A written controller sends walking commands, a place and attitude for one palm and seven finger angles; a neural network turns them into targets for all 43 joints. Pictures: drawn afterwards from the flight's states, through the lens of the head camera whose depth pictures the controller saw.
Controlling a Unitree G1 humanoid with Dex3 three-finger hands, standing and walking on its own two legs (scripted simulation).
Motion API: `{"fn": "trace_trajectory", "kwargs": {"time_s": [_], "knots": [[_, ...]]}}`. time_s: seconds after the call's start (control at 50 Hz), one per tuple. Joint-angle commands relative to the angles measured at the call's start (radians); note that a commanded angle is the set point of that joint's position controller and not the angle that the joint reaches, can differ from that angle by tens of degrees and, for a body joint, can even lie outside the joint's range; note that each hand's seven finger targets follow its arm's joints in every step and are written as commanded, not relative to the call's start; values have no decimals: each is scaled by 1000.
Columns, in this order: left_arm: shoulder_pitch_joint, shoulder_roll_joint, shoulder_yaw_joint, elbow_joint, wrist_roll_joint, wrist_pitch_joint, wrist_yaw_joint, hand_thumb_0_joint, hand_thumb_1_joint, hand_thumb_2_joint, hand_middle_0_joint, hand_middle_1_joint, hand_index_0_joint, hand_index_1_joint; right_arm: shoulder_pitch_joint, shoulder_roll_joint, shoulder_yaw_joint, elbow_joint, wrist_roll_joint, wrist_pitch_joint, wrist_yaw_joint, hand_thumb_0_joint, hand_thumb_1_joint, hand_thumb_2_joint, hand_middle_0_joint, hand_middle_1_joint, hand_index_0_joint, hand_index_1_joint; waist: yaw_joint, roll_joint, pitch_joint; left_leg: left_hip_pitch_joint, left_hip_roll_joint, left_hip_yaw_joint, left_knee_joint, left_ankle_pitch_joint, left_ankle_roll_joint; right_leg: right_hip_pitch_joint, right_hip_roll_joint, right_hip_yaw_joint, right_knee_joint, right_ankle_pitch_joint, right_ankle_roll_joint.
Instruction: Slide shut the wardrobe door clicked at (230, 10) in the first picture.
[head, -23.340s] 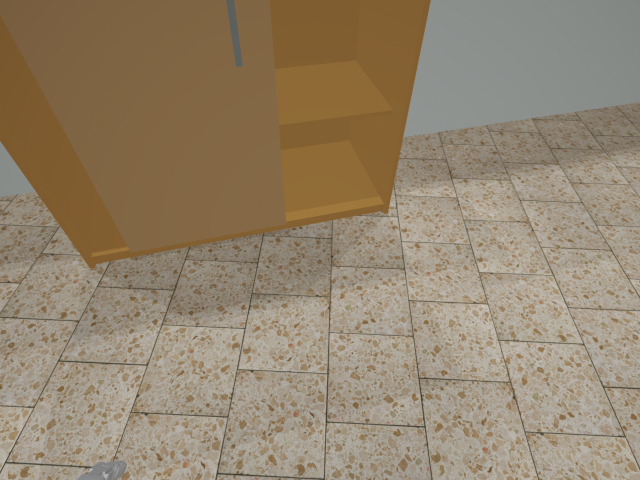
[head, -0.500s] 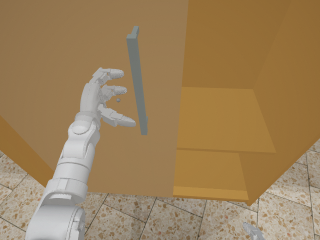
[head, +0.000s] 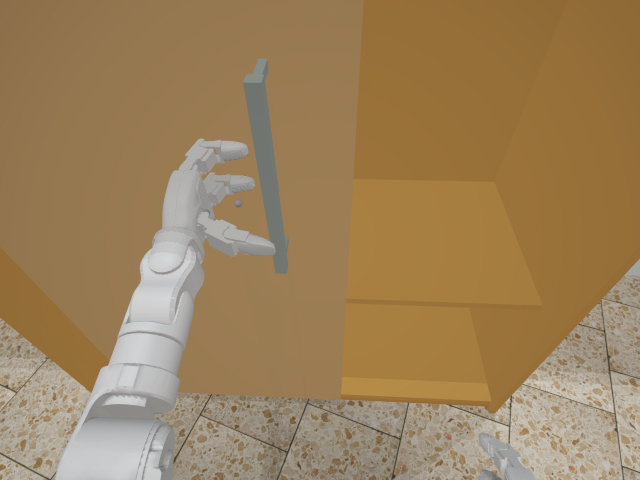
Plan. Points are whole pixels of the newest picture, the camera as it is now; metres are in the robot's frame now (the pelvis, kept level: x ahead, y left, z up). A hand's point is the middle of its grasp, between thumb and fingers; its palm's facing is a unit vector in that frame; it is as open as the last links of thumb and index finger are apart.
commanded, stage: slide the fingers in behind the handle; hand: left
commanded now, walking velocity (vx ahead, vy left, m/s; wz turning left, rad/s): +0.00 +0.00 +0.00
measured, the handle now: (273, 184) +0.45 +0.09 +0.15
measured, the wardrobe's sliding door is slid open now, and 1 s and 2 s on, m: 0.45 0.45 0.45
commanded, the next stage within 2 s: grip the handle and tug to test in 1.64 s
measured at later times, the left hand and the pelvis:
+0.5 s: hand (255, 212) +0.38 +0.10 +0.16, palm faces +0.00 -1.00 -0.01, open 14.0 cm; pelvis -0.01 +0.00 +0.00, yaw +0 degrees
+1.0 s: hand (272, 206) +0.40 +0.08 +0.15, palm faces -0.01 -1.00 -0.01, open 13.9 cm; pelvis -0.01 -0.01 +0.00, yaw +0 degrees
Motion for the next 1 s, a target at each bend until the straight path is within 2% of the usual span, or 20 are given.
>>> {"fn": "trace_trajectory", "kwargs": {"time_s": [0.0,0.06,0.1,0.16,0.18,0.24,0.26,0.32,0.34,0.36,0.38,0.42,0.5,0.62,0.74,0.76,0.78,0.84,0.88,0.98], "knots": [[-410,123,21,-279,-15,-60,-12,0,-500,300,-300,-1200,-300,-1200,-70,-110,-35,-145,4,-44,-4,0,-900,-900,200,300,200,300,-3,-73,-287,14,-24,19,-43,309,19,194,18,-26,-17,276,-15],[-400,98,-6,-339,-11,-63,-6,0,-500,300,-300,-1200,-300,-1200,-80,-103,-35,-151,4,-50,-1,0,-900,-900,200,300,200,300,-1,-16,-290,37,-24,13,-45,323,13,186,19,-30,-15,271,-18],[-372,87,-2,-335,-19,-53,-1,0,-500,300,-300,-1200,-300,-1200,-80,-105,-38,-148,2,-55,-1,0,-900,-900,200,300,200,300,1,-66,-291,39,-22,14,-41,324,17,187,22,-32,-16,278,-15],[-361,60,-29,-329,-14,-36,9,0,-500,300,-300,-1200,-300,-1200,-94,-104,-33,-145,5,-53,-2,0,-900,-900,200,300,200,300,-2,-60,-245,23,-23,13,-52,280,16,162,20,-34,-27,224,-15],[-374,91,1,-316,-14,-29,17,0,-500,300,-300,-1200,-300,-1200,-90,-106,-35,-139,3,-50,-4,0,-900,-900,200,300,200,300,-2,-83,-240,17,-23,14,-51,269,19,161,20,-31,-32,216,-13],[-378,99,1,-351,0,-24,32,0,-500,300,-300,-1200,-300,-1200,-103,-102,-31,-146,0,-45,-6,0,-900,-900,200,300,200,300,8,-48,-263,23,-26,16,-54,267,17,176,16,-28,-31,202,-15],[-403,65,-30,-353,-1,-25,34,0,-500,300,-300,-1200,-300,-1200,-106,-96,-28,-146,0,-47,-6,0,-900,-900,200,300,200,300,-3,-43,-248,29,-25,16,-56,269,17,165,17,-28,-34,206,-15],[-367,89,8,-344,-4,-26,42,0,-500,300,-300,-1200,-300,-1200,-103,-97,-29,-146,-5,-48,-6,0,-900,-900,200,300,200,300,12,-83,-283,28,-26,16,-50,291,18,196,17,-28,-22,242,-15],[-342,93,10,-338,-2,-26,43,0,-500,300,-300,-1200,-300,-1200,-105,-99,-28,-149,-5,-44,-4,0,-900,-900,200,300,200,300,21,-67,-277,22,-26,15,-54,296,14,201,16,-29,-22,237,-18],[-349,62,-15,-337,-4,-25,41,0,-500,300,-300,-1200,-300,-1200,-110,-93,-27,-150,-3,-43,-3,0,-900,-900,200,300,200,300,11,-64,-267,22,-27,21,-53,284,16,193,15,-24,-26,236,-14],[-350,82,3,-323,-2,-22,43,0,-500,300,-300,-1200,-300,-1200,-104,-96,-27,-147,-3,-41,-4,0,-900,-900,200,300,200,300,12,-98,-262,12,-26,19,-54,278,17,197,16,-26,-27,234,-14],[-352,31,-44,-351,3,-19,40,0,-500,300,-300,-1200,-300,-1200,-115,-89,-28,-157,0,-44,-1,0,-900,-900,200,300,200,300,8,-65,-261,26,-27,25,-51,277,18,183,16,-25,-26,234,-15],[-394,48,-37,-314,5,-2,51,0,-500,300,-300,-1200,-300,-1200,-116,-94,-26,-147,4,-34,-7,0,-900,-900,200,300,200,300,-6,-89,-217,5,-25,22,-55,220,19,150,17,-24,-43,168,-11],[-442,-1,-79,-316,10,-12,65,0,-500,300,-300,-1200,-300,-1200,-108,-87,-27,-142,-2,-40,-8,0,-900,-900,200,300,200,300,-10,-60,-269,35,-28,19,-42,247,19,152,16,-22,-32,189,-13],[-448,78,1,-234,16,-19,93,0,-500,300,-300,-1200,-300,-1200,-104,-94,-24,-130,-5,-23,-11,0,-900,-900,200,300,200,300,5,-124,-241,-21,-27,21,-59,209,23,180,10,-13,-43,149,-8],[-457,46,-27,-233,19,-22,92,0,-500,300,-300,-1200,-300,-1200,-108,-88,-22,-134,-6,-22,-10,0,-900,-900,200,300,200,300,2,-90,-235,-16,-28,24,-58,203,23,168,11,-10,-43,145,-9],[-497,58,-19,-234,21,-29,96,0,-500,300,-300,-1200,-300,-1200,-99,-89,-23,-129,-5,-23,-11,0,-900,-900,200,300,200,300,-4,-83,-246,-9,-29,25,-54,210,24,166,10,-9,-44,156,-9],[-445,91,16,-251,21,-51,95,0,-500,300,-300,-1200,-300,-1200,-93,-88,-28,-136,-9,-25,-7,0,-900,-900,200,300,200,300,19,-63,-312,1,-30,31,-50,256,23,226,9,-5,-28,216,-11],[-460,29,-41,-261,16,-59,81,0,-500,300,-300,-1200,-300,-1200,-84,-86,-29,-135,-5,-30,-3,0,-900,-900,200,300,200,300,-2,-72,-304,14,-26,34,-45,275,23,209,12,-9,-27,250,-10],[-452,17,-47,-240,10,-39,79,0,-500,300,-300,-1200,-300,-1200,-79,-94,-35,-127,0,-32,-3,0,-900,-900,200,300,200,300,-9,-96,-263,6,-24,34,-50,245,24,176,15,-15,-40,213,-7]]}}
